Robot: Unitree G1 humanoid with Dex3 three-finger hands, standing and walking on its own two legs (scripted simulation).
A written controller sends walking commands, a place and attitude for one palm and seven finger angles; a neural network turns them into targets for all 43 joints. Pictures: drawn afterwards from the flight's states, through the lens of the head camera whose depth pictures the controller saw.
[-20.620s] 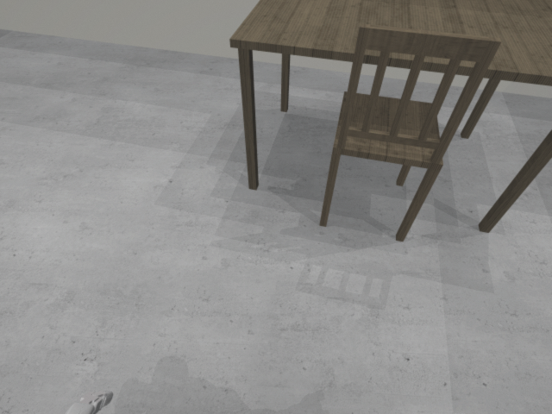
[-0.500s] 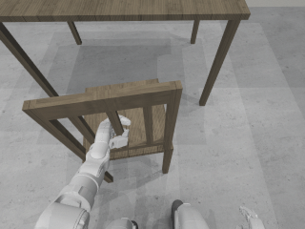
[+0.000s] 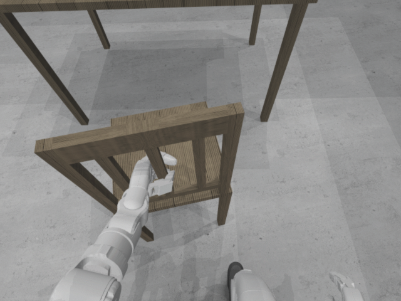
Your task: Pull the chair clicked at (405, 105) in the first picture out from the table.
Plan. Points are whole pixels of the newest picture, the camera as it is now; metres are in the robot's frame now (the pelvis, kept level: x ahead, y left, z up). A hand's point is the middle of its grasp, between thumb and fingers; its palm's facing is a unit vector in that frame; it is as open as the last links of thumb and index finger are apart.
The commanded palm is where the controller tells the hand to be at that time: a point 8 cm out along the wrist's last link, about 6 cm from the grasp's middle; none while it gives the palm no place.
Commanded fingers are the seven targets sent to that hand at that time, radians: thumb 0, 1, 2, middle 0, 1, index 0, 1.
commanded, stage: stop walking, hand still on the chair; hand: left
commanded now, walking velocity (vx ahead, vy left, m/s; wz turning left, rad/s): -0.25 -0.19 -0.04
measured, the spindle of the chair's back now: (161, 172) +0.39 +0.09 -0.08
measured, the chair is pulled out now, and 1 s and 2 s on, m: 0.51 0.62 0.62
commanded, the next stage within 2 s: open the thumb and straighten the fingers in 0.96 s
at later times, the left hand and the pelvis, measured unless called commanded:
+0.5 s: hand (159, 228) +0.26 +0.09 -0.06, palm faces -0.14 -0.98 -0.16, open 5.5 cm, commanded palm +0.25 +0.14 -0.04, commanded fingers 0.00 0.90 0.90 -0.50 -1.45 -0.50 -1.45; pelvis -0.03 +0.01 +0.01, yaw -3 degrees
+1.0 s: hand (158, 229) +0.26 +0.09 -0.06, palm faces -0.16 -0.97 -0.16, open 5.5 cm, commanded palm +0.25 +0.14 -0.04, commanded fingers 0.00 0.90 0.90 -0.50 -1.45 -0.50 -1.45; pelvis -0.02 +0.02 +0.01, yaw -3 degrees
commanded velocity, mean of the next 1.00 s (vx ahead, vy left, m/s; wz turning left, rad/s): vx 0.05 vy -0.01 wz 0.00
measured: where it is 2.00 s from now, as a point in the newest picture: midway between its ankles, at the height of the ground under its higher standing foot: outside the picture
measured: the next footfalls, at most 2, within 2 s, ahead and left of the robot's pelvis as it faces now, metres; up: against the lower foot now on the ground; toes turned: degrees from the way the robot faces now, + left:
right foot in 0.12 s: +0.06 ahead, -0.11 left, +0.00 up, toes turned -5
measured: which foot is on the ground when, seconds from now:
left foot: down 0.00-1.00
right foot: down 0.00-0.00, up 0.02-0.10, down 0.12-1.00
